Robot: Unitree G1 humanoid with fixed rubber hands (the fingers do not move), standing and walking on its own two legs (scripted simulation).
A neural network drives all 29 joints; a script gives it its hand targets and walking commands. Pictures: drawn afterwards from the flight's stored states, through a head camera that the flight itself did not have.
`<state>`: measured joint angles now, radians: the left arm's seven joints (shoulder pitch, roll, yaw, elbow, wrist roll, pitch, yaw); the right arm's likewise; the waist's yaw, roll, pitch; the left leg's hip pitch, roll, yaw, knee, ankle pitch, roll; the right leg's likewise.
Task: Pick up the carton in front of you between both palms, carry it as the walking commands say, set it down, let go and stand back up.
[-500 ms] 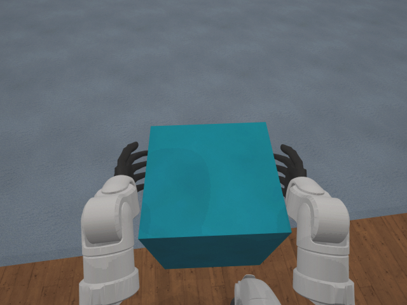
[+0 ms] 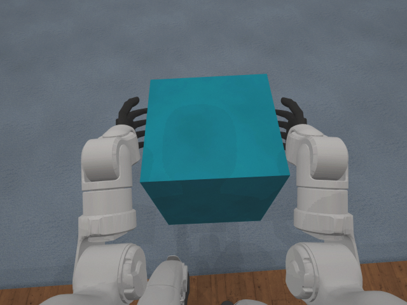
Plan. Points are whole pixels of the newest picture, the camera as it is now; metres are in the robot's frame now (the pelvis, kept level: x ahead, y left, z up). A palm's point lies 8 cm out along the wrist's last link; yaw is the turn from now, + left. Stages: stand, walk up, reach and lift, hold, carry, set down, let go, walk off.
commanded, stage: carry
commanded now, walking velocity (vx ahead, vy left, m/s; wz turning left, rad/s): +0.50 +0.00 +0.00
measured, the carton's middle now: (211, 158) +0.37 +0.01 +0.01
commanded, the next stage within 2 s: none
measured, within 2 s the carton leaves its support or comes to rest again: neither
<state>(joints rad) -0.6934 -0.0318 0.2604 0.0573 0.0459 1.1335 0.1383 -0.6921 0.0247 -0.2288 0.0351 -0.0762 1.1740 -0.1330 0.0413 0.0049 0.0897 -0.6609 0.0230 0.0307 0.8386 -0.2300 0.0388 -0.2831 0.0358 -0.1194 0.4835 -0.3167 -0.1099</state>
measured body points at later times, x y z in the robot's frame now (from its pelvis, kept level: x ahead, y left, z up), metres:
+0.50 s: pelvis +0.37 +0.09 -0.16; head +0.44 +0.10 +0.29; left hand +0.77 +0.20 -0.07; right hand +0.73 -0.10 -0.07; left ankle +0.43 +0.09 -0.87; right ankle +0.20 -0.07 -0.67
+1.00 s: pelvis +0.69 +0.11 -0.15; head +0.71 +0.14 +0.30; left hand +1.03 +0.31 -0.05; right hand +1.06 +0.01 -0.05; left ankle +0.56 +0.17 -0.74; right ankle +0.75 +0.08 -0.87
